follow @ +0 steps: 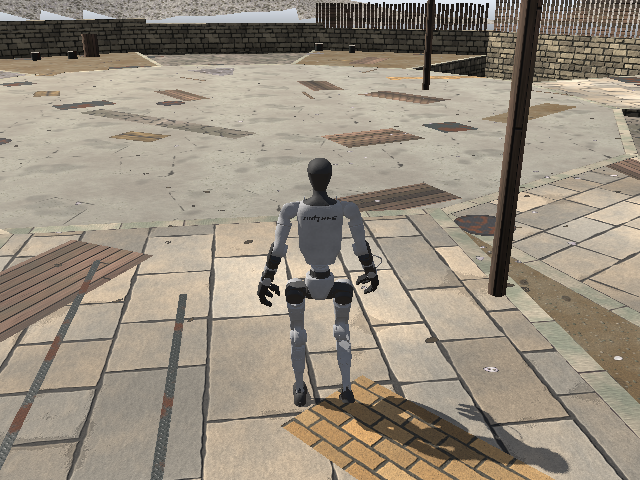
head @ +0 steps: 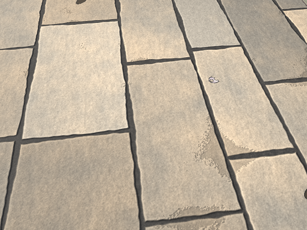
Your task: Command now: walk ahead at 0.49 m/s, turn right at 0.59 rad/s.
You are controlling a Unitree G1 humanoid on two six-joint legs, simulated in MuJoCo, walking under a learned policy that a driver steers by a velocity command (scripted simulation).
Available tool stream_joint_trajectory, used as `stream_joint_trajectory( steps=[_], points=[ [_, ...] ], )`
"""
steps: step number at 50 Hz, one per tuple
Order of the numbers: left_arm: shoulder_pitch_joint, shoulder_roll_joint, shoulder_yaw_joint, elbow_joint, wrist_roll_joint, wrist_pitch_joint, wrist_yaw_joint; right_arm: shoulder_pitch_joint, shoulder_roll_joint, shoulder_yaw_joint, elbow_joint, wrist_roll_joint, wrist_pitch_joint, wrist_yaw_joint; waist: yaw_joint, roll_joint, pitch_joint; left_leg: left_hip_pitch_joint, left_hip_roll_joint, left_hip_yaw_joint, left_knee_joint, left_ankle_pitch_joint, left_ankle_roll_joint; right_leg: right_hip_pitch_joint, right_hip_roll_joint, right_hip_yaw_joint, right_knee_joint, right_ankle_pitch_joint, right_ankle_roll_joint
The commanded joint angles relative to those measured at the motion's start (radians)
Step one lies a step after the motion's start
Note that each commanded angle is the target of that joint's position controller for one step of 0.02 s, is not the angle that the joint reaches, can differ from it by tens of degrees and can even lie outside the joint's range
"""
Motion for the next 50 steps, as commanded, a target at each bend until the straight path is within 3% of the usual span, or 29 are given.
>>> stream_joint_trajectory(
  steps=[1, 5, 9, 12, 14, 16, 17, 18, 19, 20, 21, 22, 23, 24, 25, 27, 30, 35, 40, 43, 44, 45, 46, 47, 48, 49, 50],
  points=[
    [0.026, 0.029, 0.012, -0.084, -0.004, 0.005, -0.005, 0.031, -0.083, -0.023, -0.022, 0.0, -0.014, 0.004, 0.0, 0.108, -0.041, 0.16, 0.285, -0.255, -0.26, 0.037, 0.171, -0.182, -0.122, 0.029, -0.008, 0.06, 0.003],
    [-0.06, 0.03, 0.008, -0.147, 0.009, 0.014, -0.008, 0.052, -0.137, -0.042, 0.005, 0.005, -0.018, 0.004, -0.004, 0.076, -0.009, 0.175, 0.305, -0.133, -0.294, 0.163, 0.193, -0.279, -0.143, 0.031, -0.143, 0.183, 0.019],
    [-0.184, 0.021, -0.002, -0.19, 0.009, -0.002, -0.035, 0.079, -0.163, -0.045, 0.017, 0.009, -0.002, -0.001, -0.048, 0.069, 0.008, 0.206, 0.27, 0.0, -0.277, 0.209, 0.156, -0.245, -0.123, -0.027, -0.383, 0.378, 0.011],
    [-0.28, 0.01, -0.012, -0.23, 0.007, -0.005, -0.051, 0.143, -0.184, -0.045, 0.042, 0.024, 0.012, 0.003, -0.084, 0.07, 0.036, 0.248, 0.284, 0.021, -0.267, 0.165, 0.147, -0.207, -0.094, -0.077, -0.515, 0.364, -0.002],
    [-0.319, 0.025, -0.01, -0.258, 0.006, -0.006, -0.059, 0.169, -0.202, -0.048, 0.061, 0.036, 0.026, 0.005, -0.085, 0.08, 0.056, 0.314, 0.316, 0.013, -0.243, 0.177, 0.139, -0.212, -0.078, -0.093, -0.572, 0.282, -0.023],
    [-0.302, 0.053, 0.001, -0.269, 0.012, -0.008, -0.063, 0.169, -0.22, -0.051, 0.072, 0.043, 0.041, 0.003, -0.05, 0.106, 0.038, 0.368, 0.335, 0.024, -0.162, 0.36, 0.123, -0.146, -0.04, -0.127, -0.622, 0.181, -0.054],
    [-0.22, 0.079, 0.016, -0.252, 0.016, -0.009, -0.062, 0.153, -0.229, -0.051, 0.074, 0.045, 0.048, 0.0, 0.009, 0.117, -0.016, 0.364, 0.32, 0.056, -0.046, 0.532, 0.103, -0.012, -0.001, -0.157, -0.667, 0.188, -0.076],
    [-0.056, 0.129, 0.046, -0.199, 0.017, -0.009, -0.055, 0.157, -0.212, -0.042, 0.074, 0.039, 0.054, -0.004, 0.089, 0.104, -0.112, 0.301, 0.276, 0.102, 0.151, 0.641, 0.075, 0.228, 0.05, -0.184, -0.706, 0.237, -0.102],
    [0.127, 0.216, 0.079, -0.162, 0.019, -0.002, -0.038, 0.159, -0.168, -0.021, 0.048, 0.015, 0.049, -0.009, 0.16, 0.009, -0.237, 0.065, 0.229, 0.126, 0.461, 0.399, 0.027, 0.55, -0.088, 0.013, -0.675, 0.293, -0.156],
    [0.145, 0.326, 0.091, -0.155, 0.019, -0.002, -0.034, 0.274, -0.03, 0.024, 0.016, 0.0, 0.023, 0.007, 0.058, -0.256, -0.364, -0.34, 0.047, 0.059, 0.825, -0.398, -0.031, 0.851, -0.356, 0.551, -0.792, 0.14, -0.333],
    [0.181, 0.22, 0.065, -0.162, 0.021, -0.011, -0.036, 0.203, -0.133, 0.0, 0.036, 0.039, -0.005, 0.016, 0.124, -0.13, -0.427, -0.428, 0.057, -0.13, 0.95, -0.45, -0.014, 0.849, -0.387, 0.675, -0.899, 0.106, -0.335],
    [0.122, 0.181, 0.049, -0.156, 0.028, -0.02, -0.04, 0.104, -0.167, -0.013, -0.003, 0.068, -0.013, 0.019, 0.114, -0.103, -0.27, -0.503, 0.101, -0.12, 0.961, -0.365, 0.001, 0.74, -0.348, 0.5, -0.9, 0.206, -0.284],
    [0.042, 0.15, 0.039, -0.164, 0.023, -0.023, -0.041, 0.069, -0.15, -0.007, -0.012, 0.055, -0.014, 0.011, 0.075, -0.041, -0.192, -0.474, 0.147, -0.112, 0.896, -0.27, 0.006, 0.594, -0.304, 0.366, -0.903, 0.305, -0.251],
    [-0.024, 0.113, 0.029, -0.171, 0.025, -0.024, -0.044, 0.057, -0.145, -0.011, -0.006, 0.033, -0.008, 0.006, 0.04, -0.017, -0.138, -0.42, 0.175, -0.113, 0.832, -0.214, 0.001, 0.467, -0.264, 0.274, -0.929, 0.379, -0.231],
    [-0.057, 0.087, 0.021, -0.176, 0.033, -0.029, -0.045, 0.087, -0.138, -0.015, 0.0, 0.028, 0.006, 0.007, 0.002, -0.031, -0.123, -0.351, 0.197, -0.126, 0.795, -0.172, -0.001, 0.385, -0.237, 0.22, -0.965, 0.4, -0.221],
    [-0.067, 0.09, 0.023, -0.164, 0.029, -0.044, -0.045, 0.121, -0.104, -0.012, 0.011, 0.026, 0.031, 0.008, -0.029, -0.025, -0.104, -0.301, 0.196, -0.118, 0.741, -0.13, -0.015, 0.314, -0.222, 0.167, -1.027, 0.426, -0.232],
    [-0.036, 0.114, 0.031, -0.13, 0.029, -0.055, -0.034, 0.05, -0.085, -0.009, -0.014, 0.012, 0.049, 0.001, -0.027, -0.004, -0.041, -0.369, 0.194, -0.116, 0.609, -0.017, -0.043, 0.294, -0.21, 0.091, -1.077, 0.471, -0.232],
    [0.03, 0.136, 0.034, -0.08, 0.023, -0.043, -0.014, -0.11, -0.056, 0.003, -0.054, 0.015, 0.036, 0.016, 0.031, -0.02, 0.014, -0.358, 0.15, -0.082, 0.29, 0.237, -0.043, 0.322, -0.169, -0.006, -1.095, 0.396, -0.179],
    [0.097, 0.157, 0.041, -0.021, 0.012, -0.03, -0.009, -0.226, -0.069, 0.006, -0.104, 0.024, 0.024, 0.04, 0.066, -0.032, 0.054, -0.373, 0.119, -0.077, 0.15, 0.194, -0.008, 0.449, -0.229, 0.011, -1.044, 0.364, -0.163],
    [0.079, 0.172, 0.047, -0.006, 0.009, -0.017, -0.002, -0.19, -0.097, -0.003, -0.107, 0.023, 0.016, 0.051, 0.03, -0.053, 0.026, -0.298, 0.093, -0.058, 0.11, 0.086, 0.034, 0.518, -0.254, 0.017, -0.967, 0.506, -0.134],
    [0.059, 0.18, 0.048, -0.006, 0.011, -0.012, -0.001, -0.127, -0.116, -0.013, -0.092, 0.021, 0.014, 0.049, -0.008, -0.064, -0.015, -0.195, 0.06, -0.027, 0.097, 0.063, 0.052, 0.521, -0.237, 0.001, -0.892, 0.667, -0.119],
    [0.048, 0.169, 0.041, -0.007, 0.015, -0.005, 0.001, 0.011, -0.15, -0.035, -0.049, 0.018, 0.015, 0.042, -0.076, -0.051, -0.099, -0.007, 0.023, 0.005, 0.085, 0.073, 0.078, 0.49, -0.186, -0.039, -0.728, 0.803, -0.095],
    [0.059, 0.132, 0.023, -0.023, 0.029, -0.003, 0.004, 0.189, -0.214, -0.056, -0.01, 0.011, 0.016, 0.032, -0.139, 0.014, -0.239, 0.292, 0.139, -0.119, 0.126, 0.122, 0.132, 0.322, -0.131, -0.081, -0.457, 0.65, -0.058],
    [0.201, 0.01, -0.013, -0.035, 0.029, -0.023, -0.008, 0.288, -0.311, -0.079, 0.01, 0.001, 0.021, 0.03, -0.09, 0.28, -0.39, 0.694, 0.395, -0.599, 0.059, -0.06, 0.306, -0.109, 0.046, -0.094, -0.044, 0.102, 0.025],
    [0.162, 0.063, -0.005, -0.018, 0.013, -0.046, -0.012, 0.302, -0.222, -0.056, 0.016, 0.019, 0.024, 0.033, -0.123, 0.281, -0.438, 0.724, 0.422, -0.827, -0.105, -0.212, 0.314, -0.247, 0.064, 0.052, 0.099, -0.206, 0.02],
    [0.062, 0.139, 0.015, -0.048, -0.013, -0.058, -0.016, 0.221, -0.181, -0.042, 0.003, 0.023, 0.022, 0.031, -0.117, 0.212, -0.266, 0.598, 0.392, -0.683, -0.121, -0.249, 0.256, -0.336, 0.003, 0.051, 0.139, -0.15, 0.003],
    [-0.012, 0.137, 0.012, -0.07, -0.012, -0.061, -0.012, 0.139, -0.151, -0.032, -0.016, 0.019, 0.025, 0.028, -0.089, 0.12, -0.173, 0.442, 0.356, -0.548, -0.133, -0.184, 0.222, -0.318, -0.056, 0.015, 0.094, -0.056, -0.007]
  ],
)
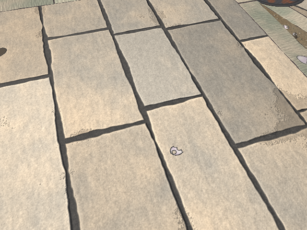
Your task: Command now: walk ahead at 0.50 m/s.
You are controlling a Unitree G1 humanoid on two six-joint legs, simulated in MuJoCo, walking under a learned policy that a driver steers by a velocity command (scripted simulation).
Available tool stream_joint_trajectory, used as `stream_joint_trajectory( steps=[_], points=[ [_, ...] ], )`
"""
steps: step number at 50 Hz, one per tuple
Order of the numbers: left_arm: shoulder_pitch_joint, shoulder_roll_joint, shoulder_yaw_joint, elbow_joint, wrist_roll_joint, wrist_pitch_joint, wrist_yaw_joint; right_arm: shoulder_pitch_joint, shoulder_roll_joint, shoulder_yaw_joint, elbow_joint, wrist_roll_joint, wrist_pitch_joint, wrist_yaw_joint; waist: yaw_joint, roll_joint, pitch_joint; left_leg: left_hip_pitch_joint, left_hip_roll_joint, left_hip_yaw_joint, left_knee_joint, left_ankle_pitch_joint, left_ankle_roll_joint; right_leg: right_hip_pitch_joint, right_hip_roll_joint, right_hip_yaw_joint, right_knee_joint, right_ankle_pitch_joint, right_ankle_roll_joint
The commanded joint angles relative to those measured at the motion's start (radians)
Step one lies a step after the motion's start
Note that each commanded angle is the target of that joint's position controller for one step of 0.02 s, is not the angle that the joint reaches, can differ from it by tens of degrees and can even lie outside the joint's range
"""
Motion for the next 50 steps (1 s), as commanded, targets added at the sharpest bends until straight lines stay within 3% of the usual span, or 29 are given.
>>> stream_joint_trajectory(
  steps=[1, 2, 3, 5, 9, 13, 18, 20, 21, 22, 23, 24, 25, 26, 27, 28, 29, 31, 34, 38, 41, 45, 48, 49, 50],
  points=[
    [-0.091, 0.12, 0.023, -0.119, 0.003, -0.038, 0.005, 0.138, -0.119, -0.031, -0.01, -0.006, 0.0, -0.006, -0.073, 0.064, -0.094, 0.442, 0.299, -0.45, -0.322, -0.061, 0.184, -0.473, -0.105, 0.026, 0.167, 0.111, -0.02],
    [-0.073, 0.113, 0.029, -0.116, 0.013, -0.027, 0.008, 0.112, -0.095, -0.023, -0.014, -0.018, -0.006, -0.005, -0.036, 0.091, -0.079, 0.357, 0.265, -0.387, -0.347, 0.008, 0.17, -0.402, -0.137, 0.035, 0.113, 0.157, -0.021],
    [-0.046, 0.095, 0.027, -0.106, 0.014, -0.015, 0.009, 0.102, -0.09, -0.022, -0.011, -0.019, -0.01, -0.003, -0.018, 0.104, -0.074, 0.312, 0.244, -0.346, -0.375, 0.042, 0.17, -0.356, -0.143, 0.032, 0.086, 0.179, -0.016],
    [-0.03, 0.067, 0.023, -0.1, 0.015, 0.002, 0.012, 0.118, -0.109, -0.028, 0.005, -0.013, -0.019, -0.006, -0.002, 0.097, -0.058, 0.27, 0.233, -0.278, -0.412, 0.128, 0.186, -0.346, -0.15, 0.016, 0.033, 0.21, -0.001],
    [-0.155, 0.052, 0.019, -0.137, 0.025, 0.004, 0.013, 0.175, -0.141, -0.036, 0.035, -0.006, -0.011, -0.027, -0.029, 0.067, -0.018, 0.312, 0.221, -0.193, -0.443, 0.227, 0.177, -0.446, -0.157, 0.002, -0.168, 0.392, 0.032],
    [-0.286, 0.024, 0.008, -0.164, 0.018, -0.008, -0.002, 0.23, -0.155, -0.036, 0.059, 0.004, 0.001, -0.037, -0.079, 0.071, 0.011, 0.347, 0.192, -0.126, -0.447, 0.199, 0.141, -0.412, -0.121, -0.036, -0.403, 0.552, 0.031],
    [-0.419, 0.03, 0.004, -0.215, 0.007, -0.024, -0.032, 0.308, -0.165, -0.039, 0.101, 0.012, 0.026, -0.041, -0.119, 0.076, 0.055, 0.474, 0.251, -0.156, -0.385, 0.2, 0.138, -0.426, -0.088, -0.046, -0.538, 0.493, 0.009],
    [-0.405, 0.052, 0.011, -0.222, 0.008, -0.033, -0.041, 0.3, -0.177, -0.044, 0.106, 0.016, 0.036, -0.047, -0.089, 0.09, 0.047, 0.509, 0.273, -0.189, -0.332, 0.255, 0.125, -0.378, -0.072, -0.038, -0.581, 0.422, -0.011],
    [-0.364, 0.069, 0.018, -0.213, 0.009, -0.038, -0.042, 0.284, -0.188, -0.048, 0.103, 0.017, 0.04, -0.049, -0.06, 0.102, 0.025, 0.51, 0.273, -0.197, -0.291, 0.325, 0.116, -0.306, -0.054, -0.048, -0.595, 0.39, -0.022],
    [-0.271, 0.095, 0.032, -0.187, 0.013, -0.042, -0.038, 0.253, -0.196, -0.049, 0.096, 0.019, 0.043, -0.051, 0.0, 0.104, -0.027, 0.487, 0.245, -0.18, -0.194, 0.459, 0.099, -0.161, -0.026, -0.073, -0.629, 0.391, -0.04],
    [-0.107, 0.148, 0.058, -0.14, 0.019, -0.043, -0.027, 0.245, -0.167, -0.039, 0.087, 0.011, 0.043, -0.051, 0.071, 0.083, -0.143, 0.399, 0.185, -0.143, -0.007, 0.486, 0.068, 0.096, -0.042, -0.063, -0.613, 0.421, -0.072],
    [0.08, 0.23, 0.079, -0.116, 0.035, -0.039, -0.014, 0.248, -0.098, -0.013, 0.055, -0.015, 0.039, -0.049, 0.13, -0.051, -0.317, 0.18, 0.1, -0.09, 0.327, 0.175, 0.024, 0.416, -0.256, 0.162, -0.578, 0.431, -0.137],
    [0.096, 0.263, 0.083, -0.098, 0.039, -0.032, -0.019, 0.387, 0.002, 0.013, 0.052, 0.009, 0.019, -0.043, 0.054, -0.321, -0.431, -0.176, -0.042, -0.111, 0.618, -0.423, -0.021, 0.679, -0.446, 0.59, -0.7, 0.229, -0.267],
    [0.075, 0.155, 0.057, -0.112, 0.032, -0.031, -0.017, 0.323, -0.123, -0.017, 0.067, 0.034, 0.009, -0.042, 0.094, -0.187, -0.352, -0.266, 0.015, -0.206, 0.722, -0.411, -0.016, 0.604, -0.415, 0.581, -0.756, 0.12, -0.227],
    [0.005, 0.116, 0.043, -0.116, 0.026, -0.033, -0.013, 0.237, -0.16, -0.031, 0.039, 0.045, 0.006, -0.043, 0.084, -0.138, -0.215, -0.307, 0.057, -0.186, 0.728, -0.313, -0.01, 0.474, -0.387, 0.423, -0.776, 0.152, -0.185],
    [-0.064, 0.096, 0.035, -0.119, 0.028, -0.034, -0.014, 0.2, -0.144, -0.032, 0.034, 0.038, 0.01, -0.047, 0.051, -0.066, -0.147, -0.267, 0.1, -0.168, 0.696, -0.228, -0.017, 0.341, -0.349, 0.318, -0.809, 0.237, -0.167],
    [-0.112, 0.07, 0.029, -0.116, 0.03, -0.037, -0.017, 0.187, -0.132, -0.038, 0.033, 0.025, 0.018, -0.05, 0.024, -0.063, -0.09, -0.235, 0.126, -0.169, 0.649, -0.173, -0.022, 0.242, -0.313, 0.229, -0.848, 0.293, -0.157],
    [-0.153, 0.053, 0.029, -0.103, 0.039, -0.049, -0.018, 0.225, -0.091, -0.039, 0.038, 0.03, 0.045, -0.046, -0.02, -0.092, -0.06, -0.151, 0.153, -0.167, 0.614, -0.116, -0.031, 0.138, -0.279, 0.114, -0.911, 0.357, -0.153],
    [-0.156, 0.078, 0.04, -0.076, 0.04, -0.058, -0.01, 0.19, -0.063, -0.041, 0.011, 0.024, 0.072, -0.048, -0.037, -0.057, -0.012, -0.2, 0.161, -0.169, 0.561, -0.042, -0.046, 0.102, -0.278, -0.007, -0.951, 0.47, -0.163],
    [-0.135, 0.106, 0.049, -0.049, 0.042, -0.047, 0.007, 0.101, -0.05, -0.038, -0.026, 0.016, 0.069, -0.032, -0.017, -0.04, 0.018, -0.239, 0.152, -0.147, 0.353, 0.139, -0.055, 0.141, -0.259, -0.135, -0.965, 0.511, -0.148],
    [-0.104, 0.132, 0.057, -0.033, 0.034, -0.036, 0.016, -0.011, -0.034, -0.028, -0.067, 0.011, 0.063, -0.012, 0.026, -0.021, 0.049, -0.228, 0.141, -0.083, 0.207, 0.206, -0.044, 0.183, -0.268, -0.2, -0.966, 0.515, -0.138],
    [-0.056, 0.159, 0.069, -0.005, 0.014, -0.009, 0.018, -0.102, -0.04, -0.026, -0.126, 0.014, 0.065, 0.009, 0.049, -0.024, 0.078, -0.257, 0.123, -0.032, 0.109, 0.119, -0.008, 0.319, -0.309, -0.24, -0.908, 0.585, -0.12],
    [-0.086, 0.199, 0.08, -0.009, 0.0, 0.011, 0.022, -0.046, -0.082, -0.048, -0.142, 0.015, 0.071, 0.016, -0.012, -0.069, 0.013, -0.109, 0.042, 0.048, 0.092, -0.028, 0.046, 0.366, -0.313, -0.281, -0.736, 0.994, -0.087],
    [-0.103, 0.209, 0.082, -0.013, -0.005, 0.02, 0.023, 0.052, -0.113, -0.067, -0.123, 0.019, 0.074, 0.014, -0.072, -0.075, -0.043, 0.021, -0.005, 0.076, 0.075, -0.056, 0.073, 0.351, -0.298, -0.298, -0.591, 1.124, -0.073],
    [-0.119, 0.202, 0.076, -0.018, -0.008, 0.025, 0.024, 0.216, -0.169, -0.1, -0.08, 0.021, 0.075, 0.004, -0.161, -0.049, -0.128, 0.263, -0.054, 0.078, 0.005, 0.006, 0.111, 0.262, -0.254, -0.322, -0.37, 1.098, -0.038]
  ],
)
Over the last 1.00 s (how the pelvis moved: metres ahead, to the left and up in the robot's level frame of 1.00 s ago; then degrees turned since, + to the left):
0.55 -0.09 -0.01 -11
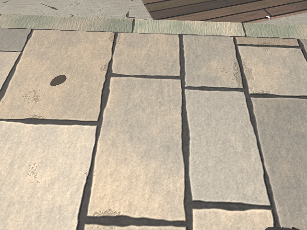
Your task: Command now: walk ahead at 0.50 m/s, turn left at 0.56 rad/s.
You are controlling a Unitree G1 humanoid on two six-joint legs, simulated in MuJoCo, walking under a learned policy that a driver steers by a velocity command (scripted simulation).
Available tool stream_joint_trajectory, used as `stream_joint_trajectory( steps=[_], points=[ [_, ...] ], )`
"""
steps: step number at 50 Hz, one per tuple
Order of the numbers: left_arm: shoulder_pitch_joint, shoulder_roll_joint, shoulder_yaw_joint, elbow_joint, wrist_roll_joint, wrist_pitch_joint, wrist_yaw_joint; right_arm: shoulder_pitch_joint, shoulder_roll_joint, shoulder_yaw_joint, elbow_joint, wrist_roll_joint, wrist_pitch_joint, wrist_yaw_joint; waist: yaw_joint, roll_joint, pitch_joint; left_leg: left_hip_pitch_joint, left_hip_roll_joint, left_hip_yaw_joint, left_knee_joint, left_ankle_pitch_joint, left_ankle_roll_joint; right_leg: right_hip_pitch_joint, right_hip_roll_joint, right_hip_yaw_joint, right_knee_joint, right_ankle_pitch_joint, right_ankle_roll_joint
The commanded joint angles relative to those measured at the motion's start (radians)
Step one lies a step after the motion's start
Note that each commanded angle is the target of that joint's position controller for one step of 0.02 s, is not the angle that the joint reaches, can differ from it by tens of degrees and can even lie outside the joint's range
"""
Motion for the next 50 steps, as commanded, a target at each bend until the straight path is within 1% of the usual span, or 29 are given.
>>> stream_joint_trajectory(
  steps=[1, 2, 3, 4, 5, 6, 7, 10, 13, 15, 18, 22, 23, 24, 25, 26, 27, 28, 29, 31, 34, 37, 39, 40, 41, 42, 43, 44, 50],
  points=[
    [-0.051, 0.147, 0.021, -0.087, 0.019, -0.005, 0.008, 0.39, -0.286, -0.117, 0.031, 0.005, 0.007, -0.033, -0.229, 0.061, -0.226, 0.631, 0.037, -0.187, -0.081, 0.002, 0.124, -0.361, -0.13, 0.038, 0.659, 0.687, -0.07],
    [0.034, 0.007, -0.022, -0.142, 0.042, -0.039, -0.007, 0.332, -0.369, -0.118, 0.011, 0.004, -0.01, -0.031, -0.089, 0.264, -0.326, 0.902, 0.257, -0.778, -0.226, -0.19, 0.318, -0.773, 0.087, 0.211, 0.962, -0.155, -0.02],
    [-0.097, 0.102, -0.009, -0.157, -0.003, -0.078, -0.02, 0.36, -0.272, -0.091, -0.009, -0.003, -0.025, -0.022, -0.175, 0.123, -0.37, 0.915, 0.289, -0.879, -0.353, -0.261, 0.304, -0.881, 0.069, 0.393, 1.033, -0.138, -0.044],
    [-0.167, 0.132, 0.0, -0.18, -0.031, -0.096, -0.025, 0.319, -0.221, -0.076, -0.003, -0.008, -0.039, -0.019, -0.166, 0.085, -0.229, 0.817, 0.266, -0.735, -0.357, -0.179, 0.257, -0.948, 0.026, 0.384, 0.996, -0.037, -0.072],
    [-0.166, 0.122, -0.003, -0.17, -0.013, -0.103, -0.017, 0.252, -0.187, -0.065, -0.015, -0.003, -0.045, -0.021, -0.119, 0.002, -0.161, 0.67, 0.221, -0.609, -0.346, -0.073, 0.218, -0.894, -0.022, 0.386, 0.91, 0.053, -0.082],
    [-0.157, 0.129, 0.005, -0.156, 0.016, -0.099, -0.009, 0.184, -0.152, -0.055, -0.03, -0.005, -0.044, -0.024, -0.078, -0.009, -0.115, 0.536, 0.177, -0.507, -0.353, 0.034, 0.191, -0.818, -0.051, 0.385, 0.825, 0.103, -0.076],
    [-0.134, 0.136, 0.011, -0.152, 0.022, -0.085, -0.01, 0.155, -0.133, -0.046, -0.048, -0.017, -0.045, -0.029, -0.048, 0.012, -0.107, 0.459, 0.153, -0.46, -0.373, 0.101, 0.182, -0.75, -0.069, 0.393, 0.784, 0.14, -0.069],
    [-0.145, 0.106, 0.009, -0.167, 0.039, -0.053, -0.006, 0.163, -0.169, -0.053, -0.053, -0.017, -0.049, -0.047, -0.027, 0.005, -0.076, 0.35, 0.119, -0.361, -0.381, 0.414, 0.183, -0.704, -0.046, 0.359, 0.667, 0.193, -0.019],
    [-0.232, 0.068, -0.004, -0.203, 0.045, -0.043, -0.002, 0.2, -0.195, -0.063, -0.044, -0.011, -0.032, -0.072, -0.046, 0.028, -0.066, 0.296, 0.049, -0.259, -0.326, 0.596, 0.129, -0.675, 0.013, 0.331, 0.457, 0.339, 0.009],
    [-0.287, 0.052, -0.013, -0.218, 0.037, -0.043, -0.011, 0.222, -0.192, -0.064, -0.041, -0.004, -0.013, -0.083, -0.073, 0.065, -0.088, 0.286, 0.017, -0.247, -0.294, 0.549, 0.084, -0.616, 0.058, 0.325, 0.311, 0.463, 0.005],
    [-0.353, 0.068, -0.011, -0.245, 0.026, -0.039, -0.026, 0.255, -0.189, -0.065, -0.033, -0.001, 0.009, -0.094, -0.102, 0.09, -0.1, 0.325, 0.033, -0.322, -0.248, 0.426, 0.052, -0.584, 0.097, 0.342, 0.189, 0.52, -0.001],
    [-0.293, 0.125, 0.008, -0.24, 0.034, -0.056, -0.033, 0.208, -0.168, -0.06, -0.059, -0.006, 0.02, -0.106, -0.061, 0.113, -0.117, 0.436, 0.059, -0.449, -0.102, 0.373, 0.035, -0.538, 0.092, 0.384, 0.077, 0.447, -0.043],
    [-0.234, 0.132, 0.011, -0.226, 0.045, -0.065, -0.031, 0.178, -0.153, -0.054, -0.071, -0.005, 0.017, -0.105, -0.025, 0.101, -0.144, 0.43, 0.019, -0.428, -0.015, 0.377, 0.007, -0.437, 0.075, 0.365, -0.004, 0.564, -0.07],
    [-0.168, 0.174, 0.017, -0.226, 0.067, -0.07, -0.025, 0.181, -0.106, -0.037, -0.095, -0.019, 0.011, -0.102, -0.011, 0.022, -0.253, 0.35, -0.046, -0.379, 0.17, 0.235, -0.034, -0.216, -0.06, 0.465, 0.036, 0.857, -0.131],
    [-0.144, 0.195, 0.013, -0.229, 0.085, -0.061, -0.019, 0.369, -0.046, -0.021, -0.078, -0.031, 0.009, -0.099, -0.09, -0.222, -0.357, 0.108, -0.19, -0.306, 0.45, -0.514, -0.099, 0.075, -0.308, 0.732, 0.109, 1.308, -0.315],
    [-0.108, 0.173, 0.015, -0.209, 0.049, -0.043, -0.025, 0.467, -0.133, -0.026, -0.062, -0.014, 0.01, -0.09, -0.098, -0.305, -0.444, -0.009, -0.161, -0.292, 0.62, -0.612, -0.131, 0.125, -0.418, 0.967, 0.065, 1.038, -0.423],
    [-0.156, 0.111, -0.001, -0.24, 0.03, -0.033, -0.026, 0.384, -0.209, -0.048, -0.042, -0.005, 0.026, -0.092, -0.06, -0.166, -0.348, -0.049, -0.119, -0.293, 0.702, -0.527, -0.164, 0.038, -0.342, 0.885, 0.033, 0.81, -0.386],
    [-0.191, 0.082, -0.014, -0.244, 0.034, -0.017, -0.025, 0.282, -0.219, -0.052, -0.057, -0.006, 0.046, -0.098, -0.045, -0.103, -0.266, -0.069, -0.099, -0.254, 0.707, -0.459, -0.181, -0.055, -0.277, 0.768, 0.015, 0.664, -0.334],
    [-0.223, 0.064, -0.026, -0.245, 0.036, -0.003, -0.025, 0.238, -0.207, -0.051, -0.062, -0.012, 0.066, -0.104, -0.048, -0.08, -0.2, -0.053, -0.082, -0.237, 0.674, -0.427, -0.191, -0.164, -0.228, 0.698, -0.019, 0.565, -0.309],
    [-0.268, 0.075, -0.029, -0.231, 0.046, 0.014, -0.025, 0.238, -0.14, -0.034, -0.068, -0.012, 0.081, -0.099, -0.087, -0.125, -0.119, 0.068, -0.052, -0.186, 0.49, -0.379, -0.189, -0.349, -0.137, 0.575, -0.083, 0.438, -0.263],
    [-0.263, 0.093, -0.021, -0.211, 0.045, 0.02, -0.023, 0.234, -0.076, -0.008, -0.057, -0.024, 0.067, -0.097, -0.074, -0.179, -0.147, 0.202, -0.041, -0.118, 0.222, -0.356, -0.184, -0.366, -0.108, 0.496, -0.087, 0.507, -0.272],
    [-0.239, 0.116, -0.017, -0.196, 0.031, 0.029, -0.019, 0.225, -0.102, -0.012, -0.043, -0.023, 0.062, -0.09, -0.066, -0.173, -0.18, 0.291, -0.035, -0.107, 0.035, -0.193, -0.158, -0.342, -0.139, 0.521, -0.072, 0.402, -0.282],
    [-0.24, 0.104, -0.025, -0.189, 0.022, 0.035, -0.018, 0.233, -0.1, -0.013, -0.028, -0.031, 0.062, -0.081, -0.085, -0.157, -0.152, 0.395, -0.049, -0.083, -0.127, -0.072, -0.118, -0.419, -0.115, 0.504, -0.071, 0.211, -0.234],
    [-0.21, 0.081, -0.035, -0.174, 0.024, 0.033, -0.021, 0.209, -0.114, -0.013, -0.043, -0.045, 0.061, -0.08, -0.081, -0.128, -0.134, 0.438, -0.012, -0.13, -0.173, -0.033, -0.088, -0.473, -0.092, 0.491, -0.067, 0.099, -0.176],
    [-0.197, 0.061, -0.043, -0.172, 0.038, 0.027, -0.026, 0.192, -0.161, -0.017, -0.064, -0.057, 0.06, -0.085, -0.059, -0.036, -0.118, 0.449, 0.095, -0.248, -0.217, -0.028, -0.043, -0.523, -0.043, 0.435, 0.006, 0.022, -0.116],
    [-0.176, 0.028, -0.047, -0.175, 0.041, 0.023, -0.029, 0.159, -0.167, -0.019, -0.039, -0.055, 0.056, -0.081, -0.001, 0.145, -0.094, 0.261, 0.111, -0.279, -0.251, -0.243, -0.001, -0.413, 0.044, 0.318, 0.043, 0.083, -0.065],
    [-0.21, 0.049, -0.045, -0.165, 0.051, 0.023, -0.026, 0.116, -0.102, -0.002, -0.058, -0.057, 0.045, -0.075, -0.021, 0.129, -0.055, 0.178, 0.082, -0.267, -0.294, -0.361, -0.014, -0.338, 0.047, 0.315, 0.078, 0.172, -0.039],
    [-0.212, 0.049, -0.043, -0.157, 0.05, 0.023, -0.025, 0.114, -0.081, 0.005, -0.049, -0.064, 0.034, -0.073, -0.019, 0.123, -0.036, 0.153, 0.066, -0.253, -0.3, -0.391, -0.041, -0.315, 0.046, 0.318, 0.08, 0.214, -0.04],
    [-0.176, 0.056, -0.04, -0.097, 0.038, 0.021, -0.018, 0.182, -0.098, 0.003, -0.021, -0.04, 0.006, -0.082, -0.038, 0.021, -0.026, 0.23, 0.024, -0.199, -0.208, -0.135, -0.073, -0.332, 0.023, 0.343, 0.073, 0.298, -0.069]
  ],
)
Over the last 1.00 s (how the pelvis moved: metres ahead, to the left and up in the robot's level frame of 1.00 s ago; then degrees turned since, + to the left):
0.53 0.02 -0.01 18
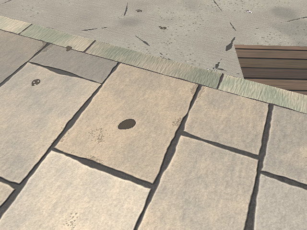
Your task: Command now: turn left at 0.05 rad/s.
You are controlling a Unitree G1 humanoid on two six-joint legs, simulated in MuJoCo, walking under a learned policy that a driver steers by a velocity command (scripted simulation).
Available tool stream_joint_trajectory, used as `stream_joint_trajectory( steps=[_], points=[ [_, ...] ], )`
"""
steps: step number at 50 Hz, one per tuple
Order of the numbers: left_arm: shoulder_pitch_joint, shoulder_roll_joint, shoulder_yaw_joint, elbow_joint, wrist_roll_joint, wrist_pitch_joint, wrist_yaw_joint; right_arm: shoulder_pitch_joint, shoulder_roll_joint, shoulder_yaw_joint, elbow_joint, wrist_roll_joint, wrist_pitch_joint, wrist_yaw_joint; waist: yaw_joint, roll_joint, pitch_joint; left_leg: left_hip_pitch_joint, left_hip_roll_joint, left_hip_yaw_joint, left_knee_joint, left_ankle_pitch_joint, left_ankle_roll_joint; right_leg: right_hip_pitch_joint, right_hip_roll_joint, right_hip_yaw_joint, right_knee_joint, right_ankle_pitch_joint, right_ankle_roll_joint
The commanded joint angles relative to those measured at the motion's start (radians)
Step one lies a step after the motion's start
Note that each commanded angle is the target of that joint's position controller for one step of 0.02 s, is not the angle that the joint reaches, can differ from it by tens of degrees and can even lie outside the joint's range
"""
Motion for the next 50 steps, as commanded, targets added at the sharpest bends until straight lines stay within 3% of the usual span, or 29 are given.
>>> stream_joint_trajectory(
  steps=[1, 6, 15, 32, 50],
  points=[
    [-0.036, 0.094, 0.022, -0.035, -0.004, -0.016, 0.004, 0.011, -0.128, -0.033, -0.051, 0.006, -0.02, -0.008, -0.013, 0.041, -0.01, -0.078, 0.068, -0.076, -0.139, 0.079, 0.043, 0.077, -0.037, 0.045, -0.048, 0.053, -0.019],
    [-0.031, 0.101, 0.024, 0.01, -0.011, -0.01, 0.011, 0.021, -0.116, -0.032, -0.037, 0.01, -0.02, -0.007, -0.015, 0.013, -0.036, -0.048, 0.054, -0.057, -0.119, 0.184, 0.043, 0.114, -0.044, 0.049, -0.028, 0.139, -0.019],
    [-0.044, 0.11, 0.029, 0.088, -0.017, 0.011, 0.028, 0.036, -0.107, -0.034, 0.016, 0.013, -0.022, -0.007, -0.01, 0.017, -0.039, -0.026, 0.041, -0.036, -0.123, 0.273, 0.038, 0.149, -0.048, 0.052, -0.016, 0.187, -0.02],
    [-0.05, 0.099, 0.033, 0.204, -0.018, 0.027, 0.043, 0.068, -0.099, -0.024, 0.155, 0.015, -0.026, -0.017, -0.009, 0.016, 0.002, -0.026, 0.03, -0.014, -0.174, 0.205, 0.031, 0.159, -0.038, 0.045, -0.053, 0.139, -0.015],
    [0.011, 0.076, 0.026, 0.254, -0.019, 0.029, 0.052, 0.113, -0.072, -0.004, 0.268, 0.018, -0.027, -0.018, -0.013, 0.014, 0.03, -0.038, 0.022, 0.001, -0.204, 0.146, 0.031, 0.147, -0.029, 0.039, -0.074, 0.103, -0.011]
  ],
)
Over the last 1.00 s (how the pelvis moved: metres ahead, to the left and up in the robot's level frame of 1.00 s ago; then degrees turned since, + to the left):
0.32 0.05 0.01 22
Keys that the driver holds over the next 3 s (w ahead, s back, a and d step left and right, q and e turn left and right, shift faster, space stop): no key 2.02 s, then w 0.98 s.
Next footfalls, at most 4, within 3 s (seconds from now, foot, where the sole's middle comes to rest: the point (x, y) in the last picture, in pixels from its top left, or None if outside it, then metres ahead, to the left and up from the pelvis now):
2.76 left None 0.50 0.10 -0.77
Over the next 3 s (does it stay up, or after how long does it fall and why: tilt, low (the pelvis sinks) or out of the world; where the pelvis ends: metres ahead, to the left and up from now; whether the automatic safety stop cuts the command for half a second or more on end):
stays up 0.44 0.02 0.01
